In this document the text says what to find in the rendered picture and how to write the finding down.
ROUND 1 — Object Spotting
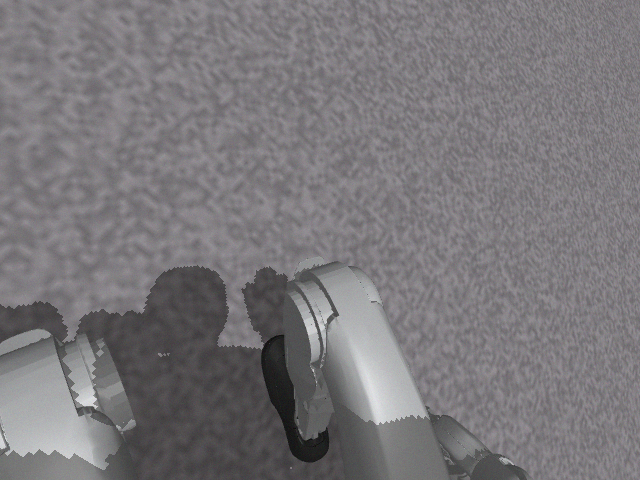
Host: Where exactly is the right robot foot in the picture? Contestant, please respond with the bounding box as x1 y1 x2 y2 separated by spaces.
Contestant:
261 335 329 463

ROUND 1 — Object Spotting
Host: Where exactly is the right robot hand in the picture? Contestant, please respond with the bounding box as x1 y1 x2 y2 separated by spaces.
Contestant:
426 406 492 480

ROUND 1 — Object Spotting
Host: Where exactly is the right robot arm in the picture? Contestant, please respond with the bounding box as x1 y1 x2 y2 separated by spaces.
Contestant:
470 454 533 480

